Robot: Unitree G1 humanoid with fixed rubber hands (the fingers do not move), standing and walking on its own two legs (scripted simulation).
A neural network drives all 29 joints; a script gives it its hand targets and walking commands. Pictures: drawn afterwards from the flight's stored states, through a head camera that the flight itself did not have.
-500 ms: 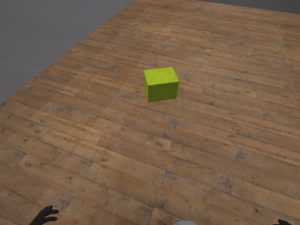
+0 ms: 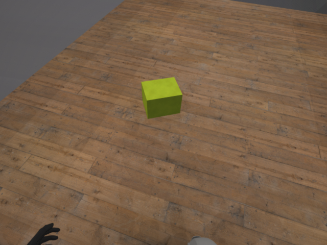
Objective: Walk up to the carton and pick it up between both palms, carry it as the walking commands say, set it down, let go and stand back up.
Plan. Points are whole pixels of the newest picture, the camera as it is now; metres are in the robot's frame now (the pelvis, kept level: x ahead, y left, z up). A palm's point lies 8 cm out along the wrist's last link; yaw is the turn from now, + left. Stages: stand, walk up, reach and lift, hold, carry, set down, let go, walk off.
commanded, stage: walk up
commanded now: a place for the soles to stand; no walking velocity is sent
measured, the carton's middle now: (161, 97) +1.24 -0.03 -0.65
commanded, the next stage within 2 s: none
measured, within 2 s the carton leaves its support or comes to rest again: neither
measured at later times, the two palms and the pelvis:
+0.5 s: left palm (47, 214) +0.22 +0.31 -0.08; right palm (317, 231) +0.16 -0.37 -0.07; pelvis +0.10 -0.02 +0.00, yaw -1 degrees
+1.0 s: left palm (56, 185) +0.30 +0.31 -0.07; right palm (293, 186) +0.28 -0.37 -0.08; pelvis +0.19 -0.03 +0.00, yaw -1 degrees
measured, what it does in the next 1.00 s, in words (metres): walks ahead: right foot, then left foot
